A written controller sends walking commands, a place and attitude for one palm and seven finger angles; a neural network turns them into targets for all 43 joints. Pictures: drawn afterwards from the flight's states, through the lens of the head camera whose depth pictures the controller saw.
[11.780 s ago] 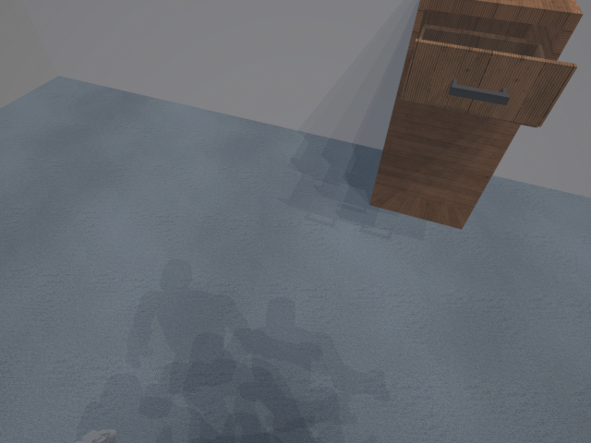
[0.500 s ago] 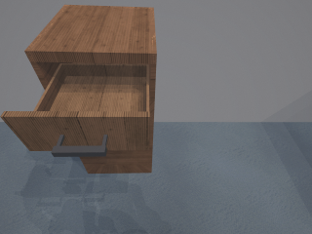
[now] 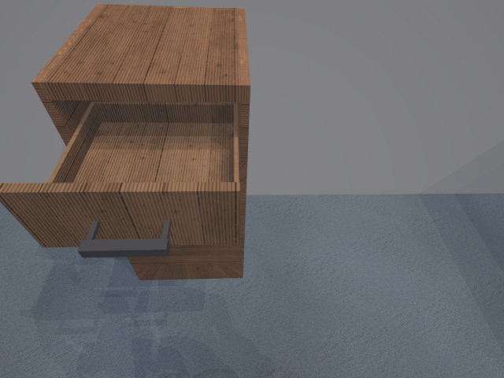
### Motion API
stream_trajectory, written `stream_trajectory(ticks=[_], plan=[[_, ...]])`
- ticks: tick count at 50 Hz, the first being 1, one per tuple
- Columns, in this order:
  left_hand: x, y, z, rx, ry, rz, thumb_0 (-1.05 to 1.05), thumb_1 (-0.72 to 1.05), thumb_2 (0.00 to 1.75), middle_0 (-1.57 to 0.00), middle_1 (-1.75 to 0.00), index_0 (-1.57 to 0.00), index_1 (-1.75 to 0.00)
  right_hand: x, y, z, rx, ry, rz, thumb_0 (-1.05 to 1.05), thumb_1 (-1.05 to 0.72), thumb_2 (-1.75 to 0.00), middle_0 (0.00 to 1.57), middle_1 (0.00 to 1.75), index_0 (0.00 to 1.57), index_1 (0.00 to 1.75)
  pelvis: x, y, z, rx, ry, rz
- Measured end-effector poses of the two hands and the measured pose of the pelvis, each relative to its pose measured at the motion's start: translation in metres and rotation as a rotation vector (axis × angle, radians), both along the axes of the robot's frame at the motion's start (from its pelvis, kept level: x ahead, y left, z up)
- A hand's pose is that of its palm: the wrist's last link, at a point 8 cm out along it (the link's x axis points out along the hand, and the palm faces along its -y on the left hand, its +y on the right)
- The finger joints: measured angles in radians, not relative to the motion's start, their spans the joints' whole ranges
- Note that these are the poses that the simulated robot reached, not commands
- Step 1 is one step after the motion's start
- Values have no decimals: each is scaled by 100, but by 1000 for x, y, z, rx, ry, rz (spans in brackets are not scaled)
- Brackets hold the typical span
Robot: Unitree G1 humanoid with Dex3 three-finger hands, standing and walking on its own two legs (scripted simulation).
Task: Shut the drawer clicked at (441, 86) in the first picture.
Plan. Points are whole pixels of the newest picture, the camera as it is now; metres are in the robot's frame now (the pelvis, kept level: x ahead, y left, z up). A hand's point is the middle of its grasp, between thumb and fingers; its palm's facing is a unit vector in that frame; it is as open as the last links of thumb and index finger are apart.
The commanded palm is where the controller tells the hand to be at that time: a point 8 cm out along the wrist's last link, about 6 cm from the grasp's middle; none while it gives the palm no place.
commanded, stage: raise the hand and make a fist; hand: left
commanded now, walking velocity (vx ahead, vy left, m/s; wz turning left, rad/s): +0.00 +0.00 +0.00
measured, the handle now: (128, 237) +0.33 +0.24 +0.01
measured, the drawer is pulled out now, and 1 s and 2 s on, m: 0.25 0.25 0.25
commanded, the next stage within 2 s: bring the fist close to the handle in 1.96 s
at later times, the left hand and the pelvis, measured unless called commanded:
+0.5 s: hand (149, 376) +0.14 +0.16 -0.04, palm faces +0.15 -0.99 +0.00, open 5.9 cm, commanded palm +0.10 +0.22 -0.02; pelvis +0.00 -0.02 -0.08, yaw +3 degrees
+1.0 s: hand (118, 352) +0.15 +0.19 +0.03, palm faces +0.13 -0.99 -0.08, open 3.5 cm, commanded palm +0.10 +0.23 +0.05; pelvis +0.01 -0.02 -0.06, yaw +4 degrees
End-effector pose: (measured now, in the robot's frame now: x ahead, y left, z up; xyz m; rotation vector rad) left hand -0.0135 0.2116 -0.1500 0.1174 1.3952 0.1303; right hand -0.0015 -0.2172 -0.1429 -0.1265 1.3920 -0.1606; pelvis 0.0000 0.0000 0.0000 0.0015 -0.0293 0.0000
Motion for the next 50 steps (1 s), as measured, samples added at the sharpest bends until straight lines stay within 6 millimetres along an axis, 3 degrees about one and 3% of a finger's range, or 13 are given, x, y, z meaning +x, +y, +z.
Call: stream_trajectory(ticks=[4, 5, 10, 13, 16, 18, 21, 26, 30, 34, 38, 44, 50], plan=[[0, 0, 0, 4, 4, -3, 0, 90, 90, -20, -30, -20, -30, 1, -1, 0, -2, -1, 0, 1, -92, -90, 20, 30, 20, 30, 1, 1, -1, -6, 3, -2], [9, 2, 5, 6, -40, 48, 1, 91, 90, -20, -30, -20, -30, 5, -3, 1, -12, -32, 2, 1, -92, -90, 20, 30, 20, 30, 0, 1, -1, -8, 0, 2], [101, 33, 92, 169, -668, 124, 4, 96, 90, -23, -33, -23, -32, 59, -19, 17, -83, -409, 23, 2, -92, -90, 20, 30, 20, 30, 2, 0, -9, -2, 14, 49], [153, 26, 140, 141, -1052, 84, 4, 95, 90, -26, -36, -26, -36, 106, -28, 28, -99, -619, 81, 2, -92, -90, 20, 30, 20, 30, -3, -1, -20, -4, 59, 62], [177, 6, 160, 13, -1351, 14, 2, 94, 90, -30, -41, -30, -41, 152, -35, 42, -105, -790, 139, 2, -92, -90, 20, 30, 20, 30, -6, -5, -37, -1, 122, 47], [176, -7, 156, -57, -1442, -54, 2, 93, 90, -34, -45, -33, -45, 179, -37, 50, -106, -876, 173, 2, -91, -90, 20, 30, 20, 30, -7, -9, -49, -1, 148, 40], [158, -14, 132, -102, -1384, -84, 1, 91, 90, -39, -51, -39, -51, 214, -36, 60, -109, -962, 214, 1, -91, -90, 20, 30, 20, 30, -7, -15, -65, 0, 173, 40], [112, 4, 111, 6, -1234, 31, 2, 90, 90, -50, -61, -50, -61, 249, -23, 60, -87, -1008, 281, 1, -91, -90, 20, 30, 20, 30, -2, -25, -78, -24, 192, 66], [101, 14, 135, 101, -1326, 23, 2, 90, 90, -57, -70, -57, -70, 254, -6, 41, -37, -979, 337, 1, -91, -90, 20, 30, 20, 30, -3, -31, -84, -50, 201, 93], [119, 7, 154, 52, -1412, -71, 2, 90, 90, -65, -78, -65, -78, 238, 4, 18, 23, -913, 320, 1, -91, -90, 20, 30, 20, 30, -5, -33, -85, -60, 203, 99], [140, 5, 156, -23, -1338, -120, 2, 90, 90, -73, -87, -73, -87, 211, 2, 5, 42, -828, 229, 1, -91, -90, 21, 30, 20, 30, -3, -34, -78, -49, 201, 87], [143, 22, 171, 23, -1288, -73, 2, 89, 90, -85, -100, -85, -100, 178, -19, 6, -13, -752, 125, 2, -91, -90, 21, 30, 20, 30, 5, -30, -64, -33, 188, 68], [135, 29, 184, 33, -1331, -71, 2, 90, 90, -97, -113, -97, -113, 173, -38, 19, -90, -766, 124, 2, -91, -90, 20, 30, 20, 30, 8, -22, -58, -35, 175, 67]])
